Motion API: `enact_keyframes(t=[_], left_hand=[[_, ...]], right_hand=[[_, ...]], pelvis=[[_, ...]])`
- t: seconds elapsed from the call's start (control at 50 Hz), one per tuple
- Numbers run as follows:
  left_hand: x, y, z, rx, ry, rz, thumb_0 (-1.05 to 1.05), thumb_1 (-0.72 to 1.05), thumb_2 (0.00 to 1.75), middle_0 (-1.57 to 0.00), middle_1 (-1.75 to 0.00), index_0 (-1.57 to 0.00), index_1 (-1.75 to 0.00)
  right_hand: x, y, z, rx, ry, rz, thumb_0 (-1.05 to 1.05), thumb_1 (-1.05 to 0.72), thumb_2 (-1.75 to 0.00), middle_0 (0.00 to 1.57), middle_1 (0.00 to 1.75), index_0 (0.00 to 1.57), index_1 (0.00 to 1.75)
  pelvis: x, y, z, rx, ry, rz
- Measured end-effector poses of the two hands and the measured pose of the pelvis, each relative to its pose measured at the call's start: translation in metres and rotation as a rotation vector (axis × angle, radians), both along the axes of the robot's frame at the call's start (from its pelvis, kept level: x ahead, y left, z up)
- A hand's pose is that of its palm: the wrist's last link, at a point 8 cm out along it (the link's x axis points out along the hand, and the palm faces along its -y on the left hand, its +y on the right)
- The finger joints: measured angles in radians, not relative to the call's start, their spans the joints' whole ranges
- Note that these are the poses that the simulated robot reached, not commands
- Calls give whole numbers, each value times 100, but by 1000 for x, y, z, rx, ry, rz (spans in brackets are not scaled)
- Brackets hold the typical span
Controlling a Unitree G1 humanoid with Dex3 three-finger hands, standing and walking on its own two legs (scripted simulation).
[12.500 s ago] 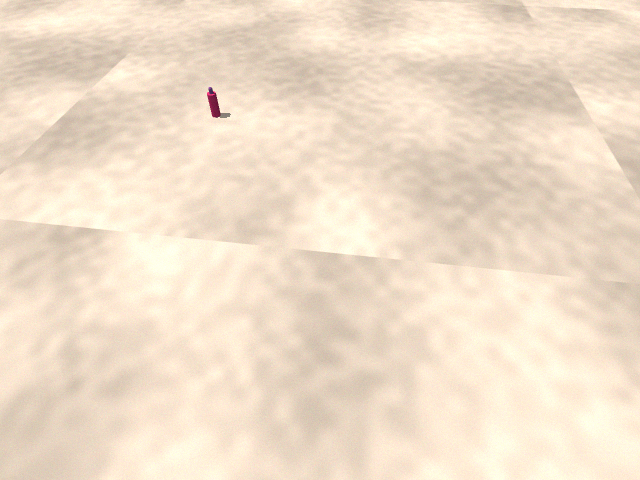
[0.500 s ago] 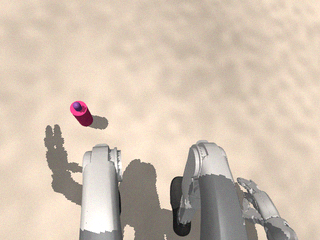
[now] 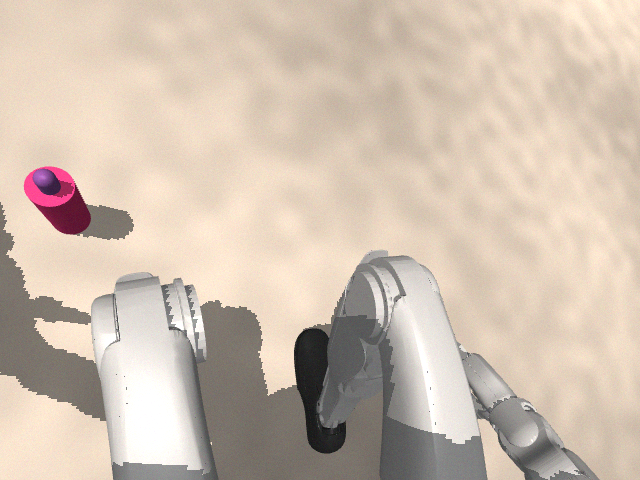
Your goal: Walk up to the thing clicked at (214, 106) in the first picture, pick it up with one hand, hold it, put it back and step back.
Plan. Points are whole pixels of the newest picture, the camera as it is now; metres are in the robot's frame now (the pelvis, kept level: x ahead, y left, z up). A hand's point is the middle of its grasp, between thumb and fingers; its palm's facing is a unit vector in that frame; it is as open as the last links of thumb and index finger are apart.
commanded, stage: approach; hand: left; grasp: from the side
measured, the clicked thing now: (59, 200) +0.45 +0.27 -0.22
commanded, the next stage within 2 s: close in in 0.02 s
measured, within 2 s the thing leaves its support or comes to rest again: neither
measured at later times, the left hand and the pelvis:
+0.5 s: hand (29, 233) +0.40 +0.29 -0.18, palm faces +0.24 -0.97 +0.01, open 17.6 cm; pelvis -0.01 +0.01 -0.03, yaw -4 degrees
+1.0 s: hand (65, 226) +0.41 +0.26 -0.21, palm faces +0.27 -0.96 -0.02, open 16.3 cm; pelvis -0.01 +0.01 -0.03, yaw -5 degrees
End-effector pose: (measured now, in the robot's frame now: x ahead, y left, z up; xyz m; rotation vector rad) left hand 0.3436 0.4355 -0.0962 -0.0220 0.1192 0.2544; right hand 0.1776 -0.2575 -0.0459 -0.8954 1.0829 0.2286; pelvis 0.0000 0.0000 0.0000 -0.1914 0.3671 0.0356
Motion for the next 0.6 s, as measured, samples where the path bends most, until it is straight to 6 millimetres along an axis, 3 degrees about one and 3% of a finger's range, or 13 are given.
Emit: enact_keyframes(t=[0.14, 0.26, 0.36, 0.6], left_hand=[[6, -33, -47, -15, 20, -23, -1, -60, 8, -7, -11, -6, -13], [8, -67, -74, -29, 14, -35, -1, -60, 5, -7, -11, -6, -11], [13, -84, -84, -30, -29, 8, -1, -61, 3, -7, -10, -7, -10], [20, -104, -90, 14, -43, -18, -1, -61, 3, -6, -8, -7, -7]], right_hand=[[-7, 4, -5, -54, 50, 43, 1, -92, -91, 20, 31, 21, 30], [-11, 8, -6, -83, 84, 93, 1, -93, -91, 21, 31, 21, 30], [-14, 12, -3, -108, 97, 128, 1, -94, -91, 21, 31, 21, 30], [-31, 10, 3, -155, 151, 144, 1, -94, -91, 20, 30, 21, 30]], pelvis=[[-2, 4, -13, -27, -56, -15], [-5, 6, -20, -46, -106, -26], [-9, 6, -24, -61, -146, -35], [-14, 10, -27, -86, -181, -47]])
